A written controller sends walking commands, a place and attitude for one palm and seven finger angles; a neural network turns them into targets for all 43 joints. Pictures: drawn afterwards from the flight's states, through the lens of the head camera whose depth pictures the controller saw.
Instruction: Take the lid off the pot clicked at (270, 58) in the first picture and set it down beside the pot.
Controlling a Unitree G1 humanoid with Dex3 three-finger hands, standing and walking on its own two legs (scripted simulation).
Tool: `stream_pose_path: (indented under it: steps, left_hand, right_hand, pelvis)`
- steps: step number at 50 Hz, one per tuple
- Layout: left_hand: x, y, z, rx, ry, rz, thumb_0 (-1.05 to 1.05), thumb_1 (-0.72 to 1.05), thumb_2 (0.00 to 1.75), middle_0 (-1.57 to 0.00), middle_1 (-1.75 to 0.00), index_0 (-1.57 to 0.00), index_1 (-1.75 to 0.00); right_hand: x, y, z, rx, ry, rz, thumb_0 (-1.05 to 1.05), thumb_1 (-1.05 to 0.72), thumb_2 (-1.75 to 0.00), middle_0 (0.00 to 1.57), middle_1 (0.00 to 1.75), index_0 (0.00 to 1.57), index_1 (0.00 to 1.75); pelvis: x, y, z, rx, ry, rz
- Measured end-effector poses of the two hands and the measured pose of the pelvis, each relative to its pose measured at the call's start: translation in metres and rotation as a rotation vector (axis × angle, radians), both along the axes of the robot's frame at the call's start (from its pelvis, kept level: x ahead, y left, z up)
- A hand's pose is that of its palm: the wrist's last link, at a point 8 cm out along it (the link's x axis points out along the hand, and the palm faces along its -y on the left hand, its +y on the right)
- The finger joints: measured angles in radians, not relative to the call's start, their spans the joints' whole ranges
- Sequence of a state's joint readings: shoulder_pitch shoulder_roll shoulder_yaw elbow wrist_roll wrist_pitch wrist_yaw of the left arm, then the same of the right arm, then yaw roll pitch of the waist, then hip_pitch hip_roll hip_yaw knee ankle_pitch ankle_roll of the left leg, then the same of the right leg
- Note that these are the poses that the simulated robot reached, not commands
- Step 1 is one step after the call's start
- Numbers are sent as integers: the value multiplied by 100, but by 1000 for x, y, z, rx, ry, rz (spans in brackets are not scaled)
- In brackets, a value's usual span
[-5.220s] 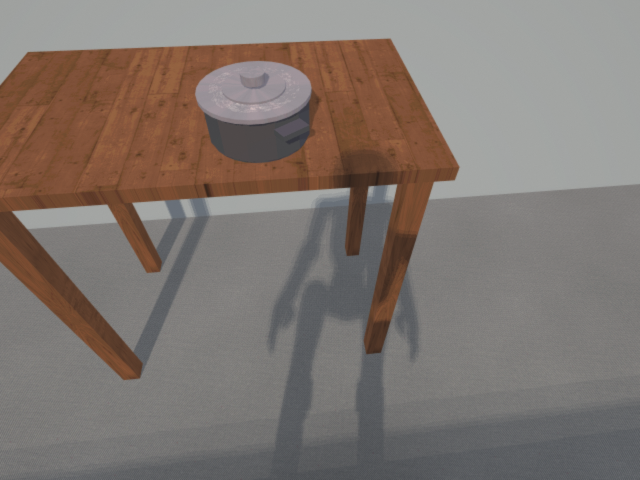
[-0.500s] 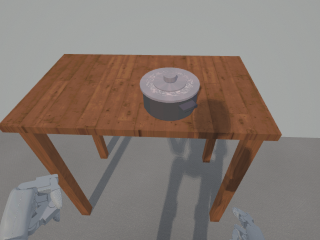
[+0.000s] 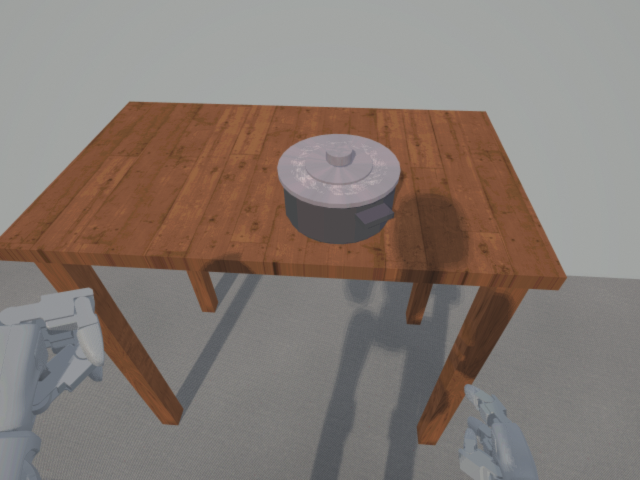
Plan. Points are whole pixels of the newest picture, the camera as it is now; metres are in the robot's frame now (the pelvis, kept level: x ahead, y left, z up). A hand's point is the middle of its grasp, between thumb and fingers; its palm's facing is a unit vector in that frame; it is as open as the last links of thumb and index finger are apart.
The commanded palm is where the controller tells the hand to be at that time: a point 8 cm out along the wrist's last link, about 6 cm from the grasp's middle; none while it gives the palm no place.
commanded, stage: raise the hand higher, near the body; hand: left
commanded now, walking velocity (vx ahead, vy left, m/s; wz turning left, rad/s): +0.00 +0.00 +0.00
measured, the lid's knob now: (338, 154) +0.54 +0.06 +0.15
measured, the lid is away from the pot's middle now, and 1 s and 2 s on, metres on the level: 0.00 0.00 0.00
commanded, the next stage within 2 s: reach forward and open the fingers in 0.12 s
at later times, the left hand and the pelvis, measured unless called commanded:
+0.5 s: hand (89, 297) +0.21 +0.26 +0.19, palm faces +0.30 -0.11 -0.95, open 2.9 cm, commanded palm +0.16 +0.26 +0.23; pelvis +0.00 -0.01 -0.01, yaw -1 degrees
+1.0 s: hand (114, 265) +0.25 +0.25 +0.19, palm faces +0.04 -0.08 -1.00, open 7.0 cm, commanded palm +0.21 +0.25 +0.26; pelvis -0.02 +0.00 +0.00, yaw +1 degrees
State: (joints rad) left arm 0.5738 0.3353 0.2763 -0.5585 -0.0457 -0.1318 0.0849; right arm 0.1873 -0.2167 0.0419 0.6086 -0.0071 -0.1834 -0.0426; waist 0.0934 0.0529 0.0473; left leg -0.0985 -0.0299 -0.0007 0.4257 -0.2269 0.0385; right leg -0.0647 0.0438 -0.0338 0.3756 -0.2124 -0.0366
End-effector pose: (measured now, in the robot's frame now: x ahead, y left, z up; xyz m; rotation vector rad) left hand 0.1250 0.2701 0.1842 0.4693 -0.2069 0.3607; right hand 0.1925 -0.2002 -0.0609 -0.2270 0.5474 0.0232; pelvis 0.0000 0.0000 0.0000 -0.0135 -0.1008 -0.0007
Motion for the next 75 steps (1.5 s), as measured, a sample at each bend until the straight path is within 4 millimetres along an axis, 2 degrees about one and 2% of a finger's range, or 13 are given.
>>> stream_pose_path:
  steps: [12,21,26,30,34,39,46,52,56,60,65,71,75]
  left_hand:
    - [20,-8,26,47,-96,-9,1,89,90,-131,-150,-131,-150]
    - [41,-21,44,717,155,136,1,80,96,-129,-139,-129,-139]
    - [47,-11,49,906,272,202,1,68,105,-127,-125,-127,-125]
    - [51,-1,45,906,355,217,1,57,112,-124,-112,-124,-112]
    - [61,-2,39,869,387,176,0,45,120,-121,-99,-121,-98]
    - [76,-8,50,918,381,112,0,29,131,-117,-81,-117,-81]
    - [95,-4,55,944,441,67,0,6,145,-110,-56,-110,-56]
    - [103,-16,60,1005,433,-26,0,-13,158,-104,-35,-104,-35]
    - [114,-7,71,1030,444,-1,0,-25,165,-100,-23,-101,-23]
    - [121,-6,70,994,462,-8,0,-31,170,-97,-16,-98,-15]
    - [125,-24,70,1041,434,-82,0,-35,172,-95,-11,-96,-11]
    - [143,-10,94,1045,424,4,0,-37,173,-94,-9,-94,-9]
    - [144,-16,89,1003,436,-11,0,-37,174,-93,-9,-93,-9]
  right_hand:
    - [-3,-18,-12,-10,72,-30,1,-90,-90,20,30,21,30]
    - [18,-30,-26,-4,172,-15,1,-90,-90,20,30,21,30]
    - [35,-25,-28,31,185,-19,1,-90,-90,20,30,20,30]
    - [46,-17,-23,50,160,-5,1,-90,-90,19,30,20,30]
    - [52,-6,-16,45,125,21,1,-90,-90,19,30,20,30]
    - [50,5,-7,47,96,43,1,-90,-90,19,30,20,30]
    - [31,9,-10,71,116,45,1,-90,-90,20,30,21,30]
    - [7,4,-22,55,167,32,1,-90,-90,20,30,21,30]
    - [-8,0,-31,57,207,16,1,-90,-90,20,30,21,30]
    - [-20,-2,-35,73,221,0,1,-90,-90,20,30,20,30]
    - [-24,-4,-36,68,214,-9,1,-90,-90,19,30,20,30]
    - [-23,-5,-35,76,211,-13,1,-90,-90,19,30,20,30]
    - [-19,-5,-33,97,197,-13,1,-90,-90,19,30,20,30]
  pelvis:
    - [7,-11,2,0,14,-2]
    - [3,-9,-5,18,83,-20]
    - [3,-8,-6,22,89,-8]
    - [2,-7,-6,21,78,9]
    - [0,-6,-5,19,60,27]
    - [-4,-6,-4,17,41,26]
    - [-15,-1,-2,15,41,14]
    - [-22,3,-2,15,43,13]
    - [-27,5,-2,15,46,15]
    - [-31,7,-2,16,52,13]
    - [-32,9,-3,17,49,13]
    - [-34,7,-3,19,58,14]
    - [-32,7,-3,20,66,12]
